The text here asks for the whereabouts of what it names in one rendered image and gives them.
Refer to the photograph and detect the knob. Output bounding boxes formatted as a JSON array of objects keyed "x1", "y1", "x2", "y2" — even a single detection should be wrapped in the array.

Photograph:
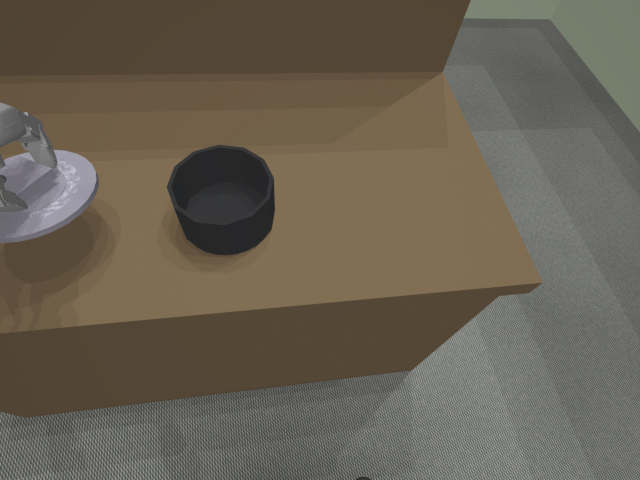
[{"x1": 0, "y1": 156, "x2": 57, "y2": 202}]

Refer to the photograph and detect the lid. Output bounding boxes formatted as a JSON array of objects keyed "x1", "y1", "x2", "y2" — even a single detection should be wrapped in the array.
[{"x1": 0, "y1": 150, "x2": 99, "y2": 243}]

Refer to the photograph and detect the table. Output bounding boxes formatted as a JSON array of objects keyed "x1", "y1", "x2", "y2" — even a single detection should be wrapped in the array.
[{"x1": 0, "y1": 0, "x2": 543, "y2": 418}]

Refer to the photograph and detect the pot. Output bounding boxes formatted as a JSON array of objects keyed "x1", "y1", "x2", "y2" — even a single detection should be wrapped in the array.
[{"x1": 167, "y1": 145, "x2": 275, "y2": 255}]

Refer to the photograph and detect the left robot hand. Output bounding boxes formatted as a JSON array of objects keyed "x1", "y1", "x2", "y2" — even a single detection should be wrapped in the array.
[{"x1": 0, "y1": 103, "x2": 57, "y2": 212}]

